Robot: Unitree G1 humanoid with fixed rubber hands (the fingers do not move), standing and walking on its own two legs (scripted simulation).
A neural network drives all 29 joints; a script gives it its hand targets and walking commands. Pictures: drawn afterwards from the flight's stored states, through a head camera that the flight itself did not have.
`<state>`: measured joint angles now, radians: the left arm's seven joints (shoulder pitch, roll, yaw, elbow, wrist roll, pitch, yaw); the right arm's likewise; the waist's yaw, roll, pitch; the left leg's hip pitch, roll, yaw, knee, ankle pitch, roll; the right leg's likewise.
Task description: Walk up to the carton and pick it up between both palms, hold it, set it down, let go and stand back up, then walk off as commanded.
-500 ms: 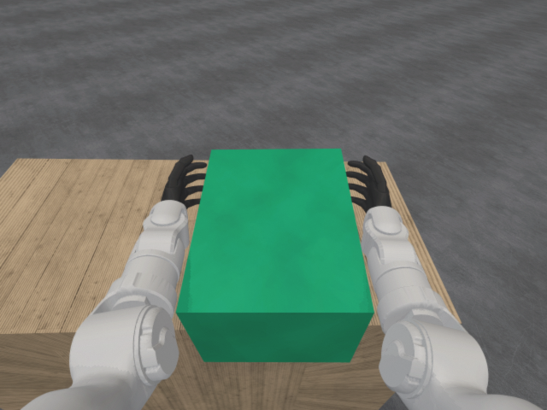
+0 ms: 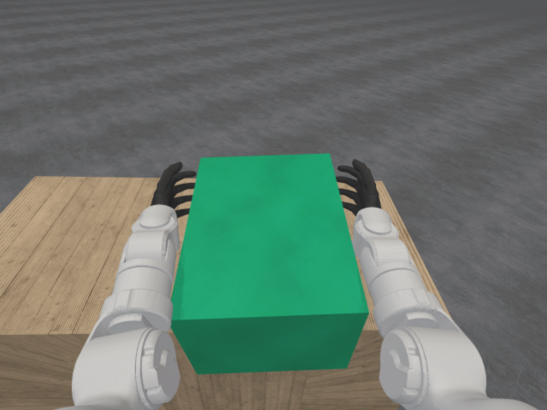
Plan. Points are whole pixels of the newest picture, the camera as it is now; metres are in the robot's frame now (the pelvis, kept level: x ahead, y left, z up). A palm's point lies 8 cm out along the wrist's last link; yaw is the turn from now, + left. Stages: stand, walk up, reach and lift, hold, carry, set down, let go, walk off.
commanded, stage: reach and lift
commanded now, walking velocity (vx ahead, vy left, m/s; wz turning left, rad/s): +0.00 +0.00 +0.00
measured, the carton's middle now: (268, 255) +0.35 +0.01 +0.08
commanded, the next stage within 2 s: hold in 1.22 s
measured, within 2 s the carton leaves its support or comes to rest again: neither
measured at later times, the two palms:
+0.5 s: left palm (158, 203) +0.38 +0.18 +0.16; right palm (363, 202) +0.38 -0.13 +0.16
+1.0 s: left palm (147, 207) +0.36 +0.19 +0.17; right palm (358, 197) +0.37 -0.12 +0.18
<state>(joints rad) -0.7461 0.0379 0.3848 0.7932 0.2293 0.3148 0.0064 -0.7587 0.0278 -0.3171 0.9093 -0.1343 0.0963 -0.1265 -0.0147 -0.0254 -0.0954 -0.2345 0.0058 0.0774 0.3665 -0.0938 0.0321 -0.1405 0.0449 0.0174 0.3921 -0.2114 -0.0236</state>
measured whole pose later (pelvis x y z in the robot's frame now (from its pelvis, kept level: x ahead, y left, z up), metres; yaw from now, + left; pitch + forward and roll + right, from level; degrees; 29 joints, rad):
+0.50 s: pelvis +0.00 +0.00 +0.00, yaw +0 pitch -3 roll -1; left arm -0.76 0.03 0.38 0.68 0.23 0.44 0.01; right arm -0.76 0.03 -0.29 0.84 -0.12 0.14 -0.13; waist -0.01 -0.03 -0.09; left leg -0.23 0.00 0.08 0.35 -0.08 0.04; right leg -0.13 0.04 0.02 0.38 -0.20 -0.02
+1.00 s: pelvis -0.01 +0.00 +0.00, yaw +0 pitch -5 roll -1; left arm -0.71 0.02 0.38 0.57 0.23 0.52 0.01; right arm -0.76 0.03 -0.23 0.80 -0.07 0.18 -0.14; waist -0.01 -0.03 -0.07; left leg -0.18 0.00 0.08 0.35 -0.08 0.04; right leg -0.07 0.04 0.02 0.36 -0.19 -0.02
